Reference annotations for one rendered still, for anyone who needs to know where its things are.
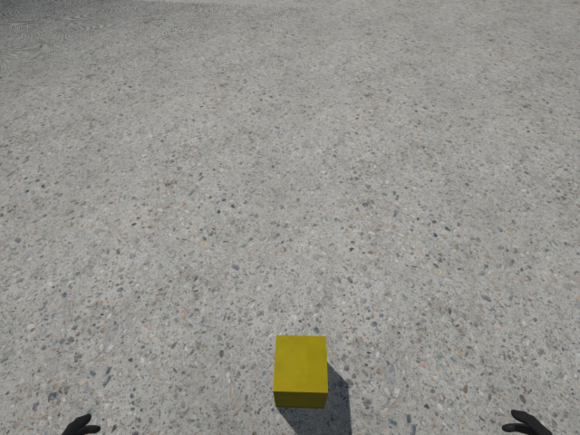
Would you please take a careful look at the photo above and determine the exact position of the robot right hand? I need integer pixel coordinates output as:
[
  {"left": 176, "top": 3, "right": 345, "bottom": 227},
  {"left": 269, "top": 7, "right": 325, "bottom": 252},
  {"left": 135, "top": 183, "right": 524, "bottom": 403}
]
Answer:
[{"left": 502, "top": 410, "right": 552, "bottom": 435}]

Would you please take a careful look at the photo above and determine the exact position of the carton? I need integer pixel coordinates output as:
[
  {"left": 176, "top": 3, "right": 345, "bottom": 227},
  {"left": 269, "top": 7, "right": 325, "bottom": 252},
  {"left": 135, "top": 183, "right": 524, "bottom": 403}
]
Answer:
[{"left": 273, "top": 335, "right": 328, "bottom": 409}]

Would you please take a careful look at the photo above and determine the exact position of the robot left hand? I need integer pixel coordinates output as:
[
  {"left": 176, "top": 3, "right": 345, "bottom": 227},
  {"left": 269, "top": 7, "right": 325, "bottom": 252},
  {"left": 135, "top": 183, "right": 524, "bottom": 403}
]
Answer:
[{"left": 62, "top": 413, "right": 101, "bottom": 435}]

